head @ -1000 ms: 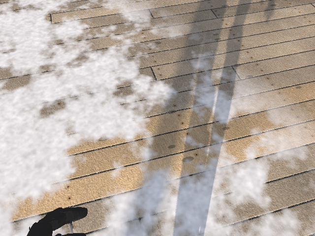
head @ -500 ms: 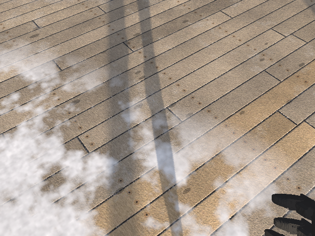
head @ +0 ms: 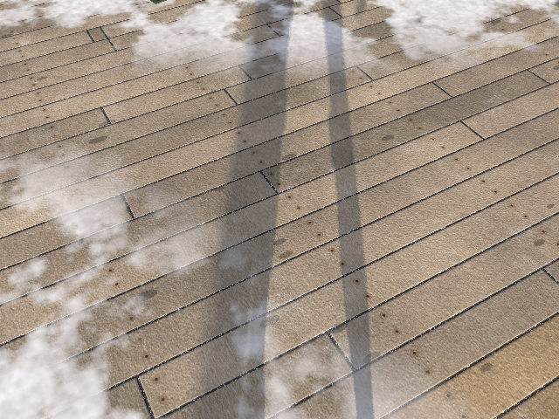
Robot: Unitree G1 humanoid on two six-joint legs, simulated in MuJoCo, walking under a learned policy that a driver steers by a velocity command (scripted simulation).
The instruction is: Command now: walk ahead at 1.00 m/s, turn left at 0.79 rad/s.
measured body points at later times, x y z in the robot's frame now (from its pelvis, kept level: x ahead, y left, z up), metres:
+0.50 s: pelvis +0.40 +0.10 +0.00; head +0.42 +0.12 +0.45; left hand +0.49 +0.41 -0.06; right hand +0.57 -0.12 -0.11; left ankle +0.40 +0.14 -0.73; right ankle +0.53 -0.07 -0.64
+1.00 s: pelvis +0.79 +0.26 +0.01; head +0.79 +0.28 +0.46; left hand +0.55 +0.41 -0.12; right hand +1.12 +0.29 -0.04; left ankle +0.75 +0.41 -0.66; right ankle +0.86 +0.15 -0.73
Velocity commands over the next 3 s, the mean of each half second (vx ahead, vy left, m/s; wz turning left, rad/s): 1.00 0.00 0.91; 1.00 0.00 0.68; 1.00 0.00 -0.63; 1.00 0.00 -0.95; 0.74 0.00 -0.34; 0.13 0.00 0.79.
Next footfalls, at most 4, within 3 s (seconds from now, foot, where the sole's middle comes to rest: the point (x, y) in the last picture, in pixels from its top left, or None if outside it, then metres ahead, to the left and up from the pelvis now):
0.30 left None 0.44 0.15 -0.77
0.74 right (229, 296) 0.88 0.18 -0.77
1.18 left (70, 291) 0.90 0.63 -0.77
1.64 right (108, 173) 1.39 0.63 -0.77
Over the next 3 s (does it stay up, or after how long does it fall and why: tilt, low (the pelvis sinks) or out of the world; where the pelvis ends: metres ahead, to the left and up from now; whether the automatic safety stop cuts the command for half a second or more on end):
stays up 1.95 0.72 0.00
